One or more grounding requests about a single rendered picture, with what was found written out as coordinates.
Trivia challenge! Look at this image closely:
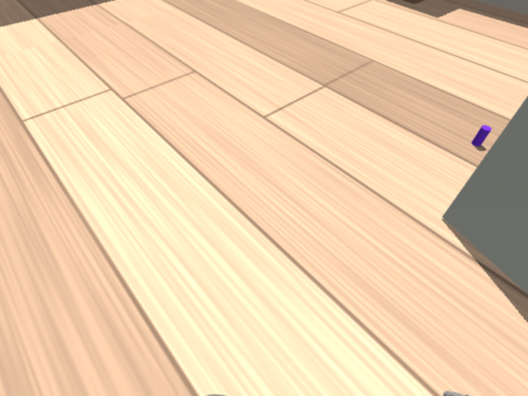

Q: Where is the can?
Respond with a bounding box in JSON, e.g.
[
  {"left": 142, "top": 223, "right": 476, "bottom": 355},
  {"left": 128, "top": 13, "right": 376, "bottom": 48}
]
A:
[{"left": 472, "top": 125, "right": 491, "bottom": 147}]

